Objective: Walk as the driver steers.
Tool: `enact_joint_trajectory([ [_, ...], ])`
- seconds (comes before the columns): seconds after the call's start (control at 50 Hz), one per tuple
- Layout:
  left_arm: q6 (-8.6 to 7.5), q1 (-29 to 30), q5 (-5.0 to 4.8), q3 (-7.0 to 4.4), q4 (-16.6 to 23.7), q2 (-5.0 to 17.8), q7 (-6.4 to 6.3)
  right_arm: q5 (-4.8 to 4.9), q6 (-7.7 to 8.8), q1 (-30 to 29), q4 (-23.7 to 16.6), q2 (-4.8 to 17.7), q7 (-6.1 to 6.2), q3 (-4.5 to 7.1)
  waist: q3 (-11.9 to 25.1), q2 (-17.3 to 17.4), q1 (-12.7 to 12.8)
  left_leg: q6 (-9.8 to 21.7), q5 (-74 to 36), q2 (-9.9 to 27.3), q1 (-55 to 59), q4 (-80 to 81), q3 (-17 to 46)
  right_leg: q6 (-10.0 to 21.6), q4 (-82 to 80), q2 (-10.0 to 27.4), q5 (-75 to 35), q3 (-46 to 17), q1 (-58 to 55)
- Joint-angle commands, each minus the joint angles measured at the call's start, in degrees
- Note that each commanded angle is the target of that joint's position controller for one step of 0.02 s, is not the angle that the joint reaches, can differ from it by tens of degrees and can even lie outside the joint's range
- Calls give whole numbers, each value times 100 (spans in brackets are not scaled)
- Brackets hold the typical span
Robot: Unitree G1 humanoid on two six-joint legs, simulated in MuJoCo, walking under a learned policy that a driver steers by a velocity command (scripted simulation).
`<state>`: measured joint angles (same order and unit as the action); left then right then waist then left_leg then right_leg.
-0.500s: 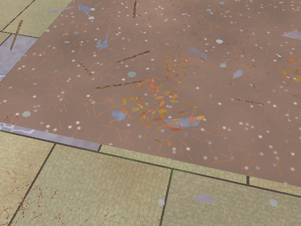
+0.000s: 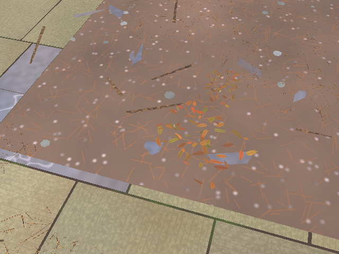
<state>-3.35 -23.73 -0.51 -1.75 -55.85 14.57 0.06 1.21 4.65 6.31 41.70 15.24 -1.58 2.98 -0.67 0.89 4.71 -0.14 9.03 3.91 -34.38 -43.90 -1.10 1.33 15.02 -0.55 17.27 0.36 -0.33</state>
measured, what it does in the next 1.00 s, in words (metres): walks ahead, turning right: left foot, then right foot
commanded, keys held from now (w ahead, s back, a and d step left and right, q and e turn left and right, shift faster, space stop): w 0.08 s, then w+e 0.70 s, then w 0.22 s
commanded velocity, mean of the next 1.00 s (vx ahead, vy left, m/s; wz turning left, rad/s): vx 0.49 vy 0.00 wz -0.36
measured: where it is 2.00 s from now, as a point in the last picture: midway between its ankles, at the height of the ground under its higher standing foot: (255, 131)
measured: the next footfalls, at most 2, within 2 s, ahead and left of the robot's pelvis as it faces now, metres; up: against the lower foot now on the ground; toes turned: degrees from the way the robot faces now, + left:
left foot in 0.14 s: +0.25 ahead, +0.15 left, +0.00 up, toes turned +1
right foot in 0.70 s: +0.51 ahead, -0.14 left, +0.00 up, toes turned -21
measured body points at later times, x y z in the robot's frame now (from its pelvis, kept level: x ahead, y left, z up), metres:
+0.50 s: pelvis +0.26 +0.06 +0.00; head +0.26 +0.05 +0.45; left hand +0.44 +0.30 -0.11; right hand +0.24 -0.22 -0.13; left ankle +0.21 +0.15 -0.74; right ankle +0.40 -0.14 -0.67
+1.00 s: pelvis +0.52 -0.07 +0.00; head +0.54 -0.09 +0.45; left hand +0.70 +0.15 -0.11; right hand +0.58 -0.39 -0.10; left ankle +0.74 +0.05 -0.67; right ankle +0.47 -0.12 -0.74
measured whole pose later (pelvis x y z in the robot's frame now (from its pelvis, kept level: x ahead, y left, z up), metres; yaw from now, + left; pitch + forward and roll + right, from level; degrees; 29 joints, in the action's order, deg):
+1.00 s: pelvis +0.52 -0.07 +0.00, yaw -25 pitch +1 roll +0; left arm -3.6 -17.3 -0.4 -3.5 -45.4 14.2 0.3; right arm -0.2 5.4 5.5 45.2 17.1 -0.1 3.4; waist -2.0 2.3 2.4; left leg -2.4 3.8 8.0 -38.6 -47.2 3.0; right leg 5.4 15.8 -5.9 10.3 -2.0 6.5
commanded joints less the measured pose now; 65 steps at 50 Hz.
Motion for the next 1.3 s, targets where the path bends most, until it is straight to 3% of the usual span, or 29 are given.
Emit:
enact_joint_trajectory([
  [0.02,-86,113,-70,-261,265,1206,-69,32,59,-761,-572,208,-55,-21,-394,-737,-69,-12,-828,-185,486,931,-99,913,-783,1300,-1780,-723,614],
  [0.1,-59,160,-120,-308,189,1191,-57,-10,45,-390,-523,624,-13,148,-208,-666,-515,372,-692,-325,1272,1329,-40,644,8,1459,-3396,-551,154],
  [0.14,-14,223,-21,-230,270,999,-54,-23,11,1276,-69,1020,87,386,803,-448,-1337,670,-393,-146,3643,1246,186,333,2131,967,-3521,-272,1086],
  [0.16,-56,-368,74,-35,417,297,-30,-171,-26,1964,30,1631,140,509,1801,970,-1198,1325,647,1447,5621,1522,2405,-8,4465,183,-921,23,2890],
  [0.18,-151,-458,-78,-21,367,312,-4,-150,-26,2045,75,1347,98,406,2271,1581,-1168,1682,2045,2042,5589,2798,4481,-13,5642,-188,1530,-669,3648],
  [0.2,-193,59,-261,-205,504,913,8,-94,19,1535,45,1016,84,288,1174,1025,-1106,1368,2659,1868,4707,3032,3865,79,6080,149,1222,-831,4166],
  [0.22,-201,466,-282,-234,636,974,-7,-67,51,1084,14,821,83,225,557,796,-936,1166,2261,1680,3908,3120,3023,160,5983,437,707,-653,4221],
  [0.26,-87,420,-139,-285,567,786,-72,-153,152,468,50,483,42,137,115,618,-520,956,1062,1216,2715,3437,1731,137,5421,822,-18,-663,3613],
  [0.36,201,593,-116,-317,679,485,-97,-228,294,399,340,536,93,201,-186,324,-313,1046,-59,1078,2266,3881,466,-8,4853,890,-853,-791,3721],
  [0.48,109,1533,-46,-283,1020,369,94,-202,209,718,557,769,256,251,-423,82,-591,953,-613,1028,2799,3986,-490,-83,3158,761,-2226,-422,4029],
  [0.6,90,2488,-69,-181,1607,266,315,-75,-40,1289,811,957,266,337,-676,20,-933,883,-1513,1326,4041,3479,-952,165,2199,655,-1587,105,4376],
  [0.66,120,2134,-89,-304,1738,523,367,-14,-164,1126,755,1194,295,400,-188,362,-568,707,-4381,1328,4265,2370,-1198,472,2141,138,-713,626,3368],
  [0.7,139,588,-126,-622,1404,1071,287,24,-232,936,682,1237,323,384,677,327,310,423,-4931,1016,3559,219,-1407,865,1671,-365,-882,708,1116],
  [0.72,212,-223,-125,-815,1227,1633,144,-131,-165,1043,555,942,323,266,1221,-471,522,134,-2495,716,1953,-1634,-1389,1244,1550,527,-830,-795,-687],
  [0.74,156,150,-147,-836,1406,2031,133,-198,44,1307,215,239,251,51,1754,-1622,-152,-226,2272,-657,-467,-3624,-535,2415,622,1888,215,-4320,-2230],
  [0.76,83,-7,-59,-669,1475,1524,170,22,308,710,134,728,158,126,2048,-796,268,-50,2268,-455,-1050,-3910,664,2306,52,2019,335,-4693,-2345],
  [0.78,9,132,-21,-586,1430,1205,172,193,417,293,-14,828,118,150,1317,-586,246,112,1800,-184,-1331,-3656,637,2032,82,1823,-108,-3750,-1802],
  [0.8,-40,532,-41,-517,1453,981,180,123,444,365,75,761,148,134,779,-68,-92,159,1333,131,-1067,-3028,594,1777,104,1556,-793,-2903,-877],
  [0.84,-66,1133,46,-378,1627,599,128,-68,317,551,257,836,170,209,432,-172,-450,84,874,449,-286,-2311,559,1559,-91,1206,-1768,-2036,293],
  [0.9,-123,1028,28,-405,1544,793,65,-154,124,594,267,621,158,170,257,-195,-564,-167,475,464,-50,-1658,384,1593,-391,1091,-2627,-1500,934],
  [1.0,-114,695,-5,-410,1348,926,-41,-135,133,-377,27,412,115,55,-58,-391,-204,-263,-1442,207,74,479,174,1172,-524,666,-2297,-734,1138],
  [1.1,-87,242,-46,-417,1042,963,-39,-53,207,-1014,-164,502,-13,39,-303,-480,35,-30,-1689,18,-86,1393,234,1096,-354,1089,-1790,-1008,357],
  [1.16,-4,216,-41,-456,941,1037,-92,-62,244,-841,-167,655,-84,81,-229,-584,-164,235,-984,-50,-27,1581,261,938,74,1378,-2564,-1135,-312],
  [1.2,55,398,-18,-460,967,1090,-105,-70,249,1,64,886,-60,205,294,-650,-657,476,-671,-378,1189,1690,-51,764,1064,1150,-4288,-938,-343],
  [1.22,78,421,22,-382,1019,938,-104,-116,241,879,291,1123,-25,303,980,-495,-1052,706,-861,-148,2608,1510,134,601,2233,836,-4166,-708,186],
  [1.24,23,-238,77,-231,1118,458,-69,-220,237,1632,389,1608,1,415,1955,567,-968,1479,-465,1212,4928,1409,2153,238,4348,129,-2142,-466,2150],
  [1.26,-80,-547,-17,-149,1016,268,-32,-125,202,1967,572,1443,-61,389,2400,1626,-958,1930,938,1828,5788,2421,4299,66,5569,-509,1600,-765,3542],
  [1.28,-143,65,-140,-270,1102,852,-8,-11,197,1703,540,1016,-55,257,1605,980,-1102,1622,1885,1668,5309,2693,3998,145,6046,-137,1461,-1008,4202],
  [1.3,-186,612,-179,-296,1280,978,-7,-28,168,1196,443,867,-30,203,845,564,-1015,1391,1735,1494,4442,2837,3242,194,5911,179,874,-753,4381],
])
